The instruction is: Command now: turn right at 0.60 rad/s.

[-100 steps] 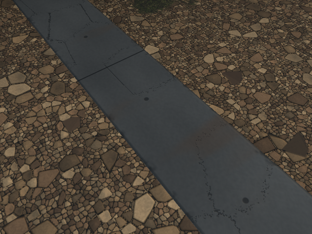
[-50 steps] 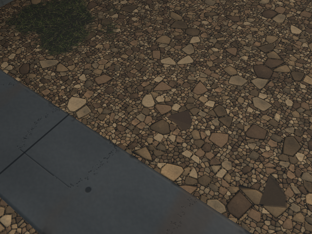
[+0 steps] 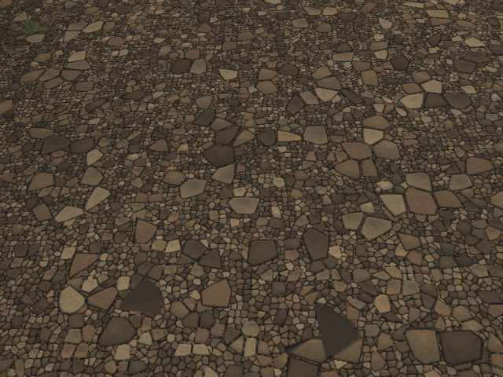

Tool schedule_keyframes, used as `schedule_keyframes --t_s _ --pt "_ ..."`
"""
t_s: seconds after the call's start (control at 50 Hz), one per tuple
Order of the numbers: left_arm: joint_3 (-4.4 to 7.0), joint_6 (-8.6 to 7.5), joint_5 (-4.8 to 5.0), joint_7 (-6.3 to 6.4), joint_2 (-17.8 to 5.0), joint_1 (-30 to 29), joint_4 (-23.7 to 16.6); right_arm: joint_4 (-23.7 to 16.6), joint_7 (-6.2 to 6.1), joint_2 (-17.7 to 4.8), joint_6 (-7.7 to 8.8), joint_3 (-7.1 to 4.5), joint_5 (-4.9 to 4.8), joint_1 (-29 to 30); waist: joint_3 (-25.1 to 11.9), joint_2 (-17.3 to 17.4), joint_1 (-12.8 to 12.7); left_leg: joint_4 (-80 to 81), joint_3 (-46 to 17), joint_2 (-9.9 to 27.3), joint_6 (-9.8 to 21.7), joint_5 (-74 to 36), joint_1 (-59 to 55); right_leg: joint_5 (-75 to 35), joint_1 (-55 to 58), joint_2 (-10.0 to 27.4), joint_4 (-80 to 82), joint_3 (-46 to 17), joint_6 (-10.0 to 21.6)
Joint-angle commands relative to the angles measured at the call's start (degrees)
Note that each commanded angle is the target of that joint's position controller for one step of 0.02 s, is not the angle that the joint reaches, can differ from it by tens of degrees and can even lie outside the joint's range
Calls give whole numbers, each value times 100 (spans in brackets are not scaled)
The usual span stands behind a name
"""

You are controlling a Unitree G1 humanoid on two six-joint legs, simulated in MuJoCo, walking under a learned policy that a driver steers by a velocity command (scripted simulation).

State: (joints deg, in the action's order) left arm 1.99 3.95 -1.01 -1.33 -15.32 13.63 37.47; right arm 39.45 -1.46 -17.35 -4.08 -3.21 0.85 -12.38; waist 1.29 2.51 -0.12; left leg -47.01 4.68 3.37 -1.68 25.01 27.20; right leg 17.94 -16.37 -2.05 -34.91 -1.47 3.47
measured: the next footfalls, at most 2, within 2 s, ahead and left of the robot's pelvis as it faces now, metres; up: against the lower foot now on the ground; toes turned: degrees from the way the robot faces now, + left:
left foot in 0.42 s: +0.06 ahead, +0.10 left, +0.00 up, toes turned -18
right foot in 0.78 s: -0.03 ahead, -0.09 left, +0.00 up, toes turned -14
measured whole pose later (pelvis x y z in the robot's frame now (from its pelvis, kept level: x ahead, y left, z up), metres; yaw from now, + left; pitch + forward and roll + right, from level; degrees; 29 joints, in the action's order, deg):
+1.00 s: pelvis +0.00 +0.01 +0.02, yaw -19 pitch +0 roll +0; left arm 0.8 0.5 -1.4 0.4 -13.7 17.4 46.5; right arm 42.5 1.5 -16.3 -1.4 -1.8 1.6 -15.9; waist -1.0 1.3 -0.9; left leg -44.1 1.8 -0.6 2.6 24.1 20.2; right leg 14.7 -6.4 -3.1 -20.6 -4.7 3.4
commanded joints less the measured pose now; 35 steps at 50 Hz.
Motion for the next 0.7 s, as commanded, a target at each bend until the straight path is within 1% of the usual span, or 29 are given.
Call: schedule_keyframes --t_s 0.02,0.04,0.06,0.08,0.1,0.12,0.16,0.2,0.26,0.3,0.34,0.36,0.38,0.4,0.42,0.44,0.46,0.48,0.5,0.52,0.54,0.56,0.58,0.62,0.68,0.7 --pt "332 -115 -16 164 -1142 -177 -357 -590 -11 -525 93 -133 -69 328 184 -1086 105 -1248 -715 -104 -59 -213 1044 -1215 236 1357 1961 -1983 932" --pt "311 -154 12 176 -1064 -355 -412 -447 9 -613 114 -177 9 123 -10 -1133 152 -1435 -600 -182 -51 -469 957 -1824 439 1129 1806 -1730 860" --pt "274 -180 50 177 -935 -307 -399 -351 44 -638 117 -192 57 -20 -238 -1056 144 -1607 -588 -213 -75 -532 841 -2441 615 1038 1682 -1614 870" --pt "268 -191 72 163 -901 -182 -363 -341 72 -608 106 -192 54 -27 -392 -891 118 -1709 -586 -252 -98 -526 804 -2742 762 1033 1588 -1606 882" --pt "286 -204 70 160 -929 -57 -321 -356 87 -520 93 -168 37 29 -461 -784 86 -1687 -601 -269 -113 -560 809 -2820 869 1028 1542 -1636 893" --pt "307 -210 75 160 -956 56 -289 -395 89 -466 73 -147 15 117 -465 -767 30 -1562 -625 -274 -125 -566 885 -2745 1006 1037 1521 -1729 916" --pt "342 -199 69 167 -990 258 -248 -456 72 -415 42 -112 -5 296 -402 -886 -103 -1140 -662 -281 -137 -510 1012 -2445 1213 1055 1509 -1958 975" --pt "373 -181 46 171 -1024 418 -222 -512 48 -411 41 -88 -7 455 -375 -978 -224 -728 -710 -311 -118 -383 976 -2257 1301 1102 1461 -2210 1049" --pt "417 -160 -1 135 -1108 430 -250 -582 37 -372 84 -33 -28 584 -397 -980 -276 -188 -709 -429 -15 -161 539 -2241 1073 1075 1347 -2481 1102" --pt "442 -147 -18 104 -1157 351 -264 -599 17 -381 120 -9 -66 551 -435 -1012 -248 155 -706 -543 60 -77 130 -2488 870 1016 1276 -2656 1064" --pt "455 -140 -9 77 -1167 204 -278 -593 -4 -398 159 10 -105 412 -488 -1064 -168 616 -729 -653 140 -50 -331 -2696 720 920 1231 -2863 949" --pt "461 -139 4 71 -1155 92 -286 -574 -23 -396 185 18 -119 278 -509 -1082 -88 978 -748 -697 186 -112 -634 -2690 616 847 1211 -2953 843" --pt "463 -137 37 74 -1138 -43 -295 -523 -51 -376 213 26 -119 76 -517 -1044 53 1550 -745 -714 222 -386 -1040 -2474 458 724 1150 -2992 683" --pt "451 -136 99 96 -1086 -198 -317 -452 -96 -363 255 24 -80 -175 -495 -928 240 2437 -734 -646 258 -970 -1650 -1875 93 512 1006 -2926 424" --pt "390 -162 145 125 -838 -108 -343 -436 -152 -641 307 -32 -6 -258 -552 -341 187 3040 -1363 128 395 -934 -2231 -600 -454 142 489 -2493 76" --pt "297 -177 156 155 -415 324 -384 -635 -151 -1124 303 -82 32 73 -609 1003 -104 3416 -3027 1677 848 -1113 -2649 1155 -1326 -792 -789 -1265 -245" --pt "437 -148 -80 192 -996 185 -315 -598 -90 -1248 274 -154 57 10 -335 891 73 3309 -3362 1933 1442 -1716 -1816 1623 -1495 -857 -1756 -886 -310" --pt "486 -136 -103 179 -1091 146 -243 -601 -41 -881 297 -66 31 127 -192 508 -76 3239 -3049 1737 1571 -1965 -1540 1349 -1341 -636 -2342 -983 -337" --pt "475 -118 -57 135 -1030 194 -107 -621 9 -567 320 19 4 443 -48 327 -216 3188 -2446 1307 1434 -2119 -1357 958 -1233 -581 -2618 -977 -381" --pt "458 -93 -9 92 -961 301 -4 -664 18 -465 333 47 28 656 -102 472 -302 3118 -1970 963 1282 -2376 -1405 694 -1174 -610 -2825 -899 -446" --pt "436 -73 6 56 -906 392 67 -664 -6 -438 354 56 29 662 -186 671 -289 3037 -1710 818 1267 -2863 -1548 619 -1192 -624 -2966 -800 -515" --pt "404 -59 21 42 -858 369 113 -618 -6 -410 371 67 32 540 -268 655 -222 2965 -1540 755 1281 -3261 -1677 619 -1167 -630 -2931 -743 -574" --pt "369 -44 42 40 -795 253 112 -559 -3 -404 382 64 28 400 -303 603 -142 2910 -1463 750 1303 -3421 -1818 623 -1165 -612 -2778 -699 -618" --pt "281 -4 67 44 -642 17 96 -448 0 -407 403 57 15 174 -323 565 -5 2834 -1429 769 1318 -3287 -2077 648 -1111 -508 -2106 -649 -662" --pt "129 41 68 55 -429 -172 128 -343 52 -508 383 24 29 58 -328 791 134 2729 -1374 715 1327 -2917 -1970 899 -422 -316 -732 -238 -594" --pt "106 42 80 74 -434 -208 142 -295 76 -585 355 -4 44 -23 -326 880 187 2682 -1427 723 1364 -2960 -1923 988 -213 -312 -376 -49 -540"
Velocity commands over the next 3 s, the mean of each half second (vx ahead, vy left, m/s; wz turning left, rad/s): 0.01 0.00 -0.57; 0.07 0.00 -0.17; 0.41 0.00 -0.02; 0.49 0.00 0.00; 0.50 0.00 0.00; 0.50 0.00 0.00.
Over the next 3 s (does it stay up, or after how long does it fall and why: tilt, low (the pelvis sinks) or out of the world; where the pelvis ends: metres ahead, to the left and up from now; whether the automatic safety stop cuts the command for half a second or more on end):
stays up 0.97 -0.28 -0.16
